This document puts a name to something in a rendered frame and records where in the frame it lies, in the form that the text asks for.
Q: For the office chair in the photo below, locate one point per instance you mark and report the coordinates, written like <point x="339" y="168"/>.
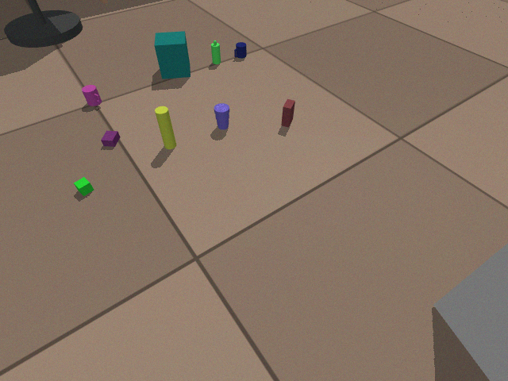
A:
<point x="43" y="28"/>

